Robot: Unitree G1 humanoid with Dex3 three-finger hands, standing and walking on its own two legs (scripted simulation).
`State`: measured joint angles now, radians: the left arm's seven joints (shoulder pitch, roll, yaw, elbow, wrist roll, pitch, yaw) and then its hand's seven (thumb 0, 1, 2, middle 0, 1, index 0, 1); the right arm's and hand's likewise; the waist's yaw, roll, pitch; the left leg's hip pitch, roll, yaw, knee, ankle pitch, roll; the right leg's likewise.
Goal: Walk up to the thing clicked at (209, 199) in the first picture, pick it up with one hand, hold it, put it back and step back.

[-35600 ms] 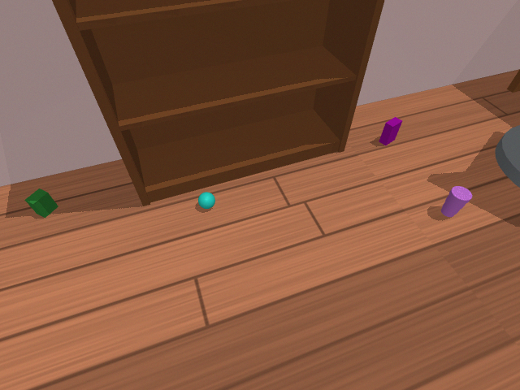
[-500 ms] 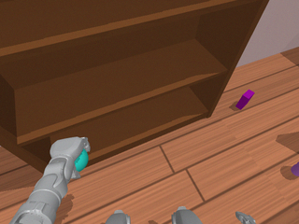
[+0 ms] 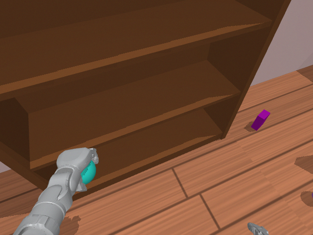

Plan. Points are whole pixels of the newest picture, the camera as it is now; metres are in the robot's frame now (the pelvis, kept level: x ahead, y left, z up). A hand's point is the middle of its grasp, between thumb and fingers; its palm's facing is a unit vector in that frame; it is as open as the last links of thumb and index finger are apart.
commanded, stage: hold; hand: left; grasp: from above
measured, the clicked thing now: (81, 171) +0.33 +0.23 -0.07
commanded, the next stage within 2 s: crouch in 1.64 s
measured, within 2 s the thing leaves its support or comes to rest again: neither
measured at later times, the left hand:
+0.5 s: hand (79, 172) +0.31 +0.22 -0.03, palm faces -0.44 -0.07 -0.90, open 10.1 cm
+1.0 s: hand (78, 174) +0.29 +0.21 -0.01, palm faces -0.43 -0.07 -0.90, open 10.1 cm
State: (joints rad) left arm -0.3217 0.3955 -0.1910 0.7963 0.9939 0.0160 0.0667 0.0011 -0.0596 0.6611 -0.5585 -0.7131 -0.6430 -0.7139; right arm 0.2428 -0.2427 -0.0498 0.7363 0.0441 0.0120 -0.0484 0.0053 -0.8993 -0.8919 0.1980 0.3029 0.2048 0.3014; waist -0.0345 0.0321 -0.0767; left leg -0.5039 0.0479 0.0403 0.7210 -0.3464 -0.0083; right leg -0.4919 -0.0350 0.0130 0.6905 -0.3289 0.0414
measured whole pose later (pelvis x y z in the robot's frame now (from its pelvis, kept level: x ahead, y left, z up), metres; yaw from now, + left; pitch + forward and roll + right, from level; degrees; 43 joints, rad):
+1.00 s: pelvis +0.00 -0.01 +0.02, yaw +0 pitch +2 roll +0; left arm -0.23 0.41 -0.20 0.57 0.98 0.02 -0.06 0.01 -0.05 0.69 -0.52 -0.77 -0.61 -0.76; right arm 0.19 -0.25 -0.04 0.68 0.07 0.07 -0.06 0.01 -0.91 -0.90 0.20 0.30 0.20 0.30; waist 0.01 0.05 -0.02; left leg -0.30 0.04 0.05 0.52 -0.25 -0.02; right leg -0.31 -0.03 0.02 0.54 -0.26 0.03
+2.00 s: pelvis -0.01 -0.01 +0.02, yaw +0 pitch +2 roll +0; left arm -0.23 0.39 -0.19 0.67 1.02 -0.02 0.02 0.01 -0.05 0.68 -0.51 -0.78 -0.60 -0.77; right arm 0.18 -0.24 -0.03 0.68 0.06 0.08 -0.06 0.01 -0.90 -0.90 0.20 0.30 0.20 0.30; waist 0.00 0.03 -0.01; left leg -0.31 0.04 0.05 0.51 -0.24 -0.01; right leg -0.32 -0.04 0.01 0.52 -0.25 0.03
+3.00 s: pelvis -0.07 +0.00 -0.30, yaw -2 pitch +37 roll -5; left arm -0.80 0.52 0.01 1.26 1.21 -0.09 0.39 0.00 -0.06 0.64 -0.56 -0.73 -0.66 -0.72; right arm 0.15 -0.23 -0.04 0.75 -0.10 -0.07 0.05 0.00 -0.90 -0.89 0.20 0.30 0.21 0.30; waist -0.17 0.02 -0.18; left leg -2.02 0.04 -0.08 2.03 -0.67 -0.01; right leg -1.96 -0.03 -0.01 1.97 -0.67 0.05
